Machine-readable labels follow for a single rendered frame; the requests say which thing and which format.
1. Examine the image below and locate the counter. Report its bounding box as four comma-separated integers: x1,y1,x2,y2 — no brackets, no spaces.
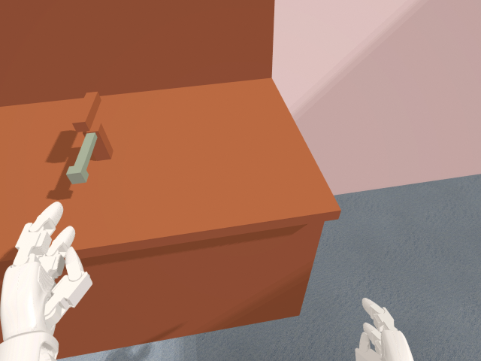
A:
0,0,341,359

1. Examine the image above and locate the robot right hand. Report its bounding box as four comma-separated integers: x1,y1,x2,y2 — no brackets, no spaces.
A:
355,298,414,361

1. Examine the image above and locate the tap lever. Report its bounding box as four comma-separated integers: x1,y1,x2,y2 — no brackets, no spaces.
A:
66,132,97,184

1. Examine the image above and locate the robot left hand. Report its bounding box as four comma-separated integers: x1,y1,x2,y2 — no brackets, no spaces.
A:
0,202,92,341

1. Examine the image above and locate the left robot forearm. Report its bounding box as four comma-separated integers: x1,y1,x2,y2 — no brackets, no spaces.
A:
0,330,59,361

